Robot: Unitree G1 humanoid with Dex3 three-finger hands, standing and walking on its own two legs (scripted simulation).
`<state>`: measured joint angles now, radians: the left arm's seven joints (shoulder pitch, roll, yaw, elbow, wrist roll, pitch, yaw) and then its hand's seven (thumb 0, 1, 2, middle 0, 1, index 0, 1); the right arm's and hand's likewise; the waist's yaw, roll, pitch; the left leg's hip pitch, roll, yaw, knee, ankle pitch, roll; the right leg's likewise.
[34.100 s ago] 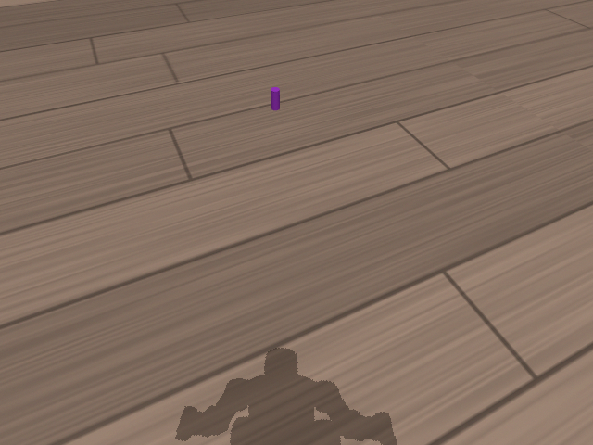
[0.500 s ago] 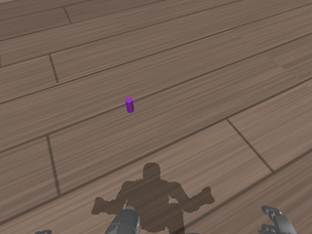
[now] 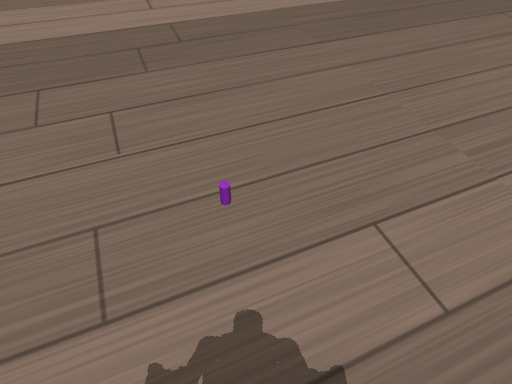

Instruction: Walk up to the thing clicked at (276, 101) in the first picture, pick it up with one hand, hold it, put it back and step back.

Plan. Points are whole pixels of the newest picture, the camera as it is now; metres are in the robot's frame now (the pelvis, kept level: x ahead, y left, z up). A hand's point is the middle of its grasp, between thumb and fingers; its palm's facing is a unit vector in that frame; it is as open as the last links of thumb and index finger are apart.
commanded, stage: step back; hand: left
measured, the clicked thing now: (225, 193) +1.09 +0.18 -0.70
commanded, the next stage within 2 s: stand in 0.62 s
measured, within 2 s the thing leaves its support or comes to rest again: neither
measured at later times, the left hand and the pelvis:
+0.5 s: hand out of the picture +0.12 +0.29 -0.14, palm faces +0.02 -0.93 -0.35, open 7.4 cm; pelvis +0.04 +0.02 +0.01, yaw +0 degrees
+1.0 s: hand out of the picture +0.14 +0.26 -0.13, palm faces -0.03 -0.94 -0.33, open 7.4 cm; pelvis +0.04 +0.01 +0.02, yaw +0 degrees
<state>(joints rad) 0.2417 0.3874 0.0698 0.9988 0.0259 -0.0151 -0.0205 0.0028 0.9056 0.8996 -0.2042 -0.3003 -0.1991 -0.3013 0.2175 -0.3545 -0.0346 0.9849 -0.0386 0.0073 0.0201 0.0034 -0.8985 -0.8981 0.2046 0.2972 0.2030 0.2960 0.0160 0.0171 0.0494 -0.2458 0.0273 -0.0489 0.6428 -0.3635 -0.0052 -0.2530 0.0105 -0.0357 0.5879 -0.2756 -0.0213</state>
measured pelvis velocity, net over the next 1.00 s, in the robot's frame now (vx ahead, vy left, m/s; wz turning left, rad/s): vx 0.04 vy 0.01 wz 0.00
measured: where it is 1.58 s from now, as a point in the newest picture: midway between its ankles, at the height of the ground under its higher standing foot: outside the picture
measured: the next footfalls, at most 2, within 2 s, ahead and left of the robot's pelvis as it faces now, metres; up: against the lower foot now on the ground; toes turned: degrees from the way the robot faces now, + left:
none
